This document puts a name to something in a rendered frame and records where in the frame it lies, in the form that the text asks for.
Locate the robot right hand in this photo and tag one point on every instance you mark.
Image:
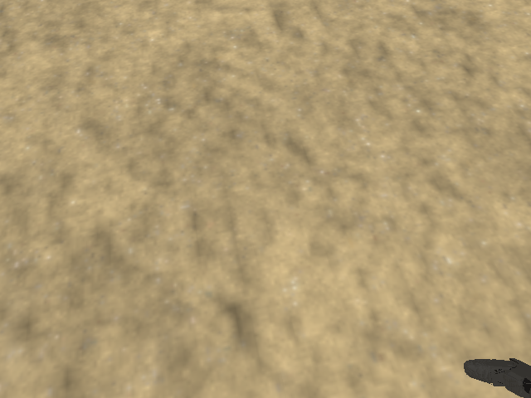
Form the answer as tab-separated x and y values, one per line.
515	375

